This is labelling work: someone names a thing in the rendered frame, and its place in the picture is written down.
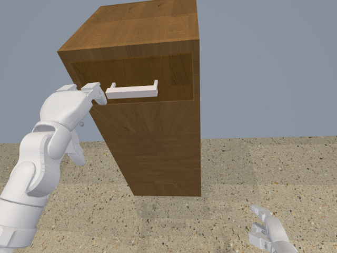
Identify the robot right hand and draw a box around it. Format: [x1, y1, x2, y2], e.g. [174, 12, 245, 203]
[248, 204, 289, 253]

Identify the handle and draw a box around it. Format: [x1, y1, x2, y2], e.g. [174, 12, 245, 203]
[105, 80, 158, 99]

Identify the right robot forearm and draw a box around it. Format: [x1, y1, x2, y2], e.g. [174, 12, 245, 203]
[271, 240, 298, 253]

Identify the cabinet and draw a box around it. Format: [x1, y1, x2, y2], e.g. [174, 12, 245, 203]
[57, 0, 201, 197]

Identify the drawer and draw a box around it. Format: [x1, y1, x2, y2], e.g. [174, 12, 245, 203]
[71, 52, 193, 104]

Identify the robot left hand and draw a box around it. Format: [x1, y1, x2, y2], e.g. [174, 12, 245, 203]
[40, 82, 107, 166]

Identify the left robot forearm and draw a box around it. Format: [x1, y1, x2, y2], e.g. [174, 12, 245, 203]
[0, 120, 72, 253]

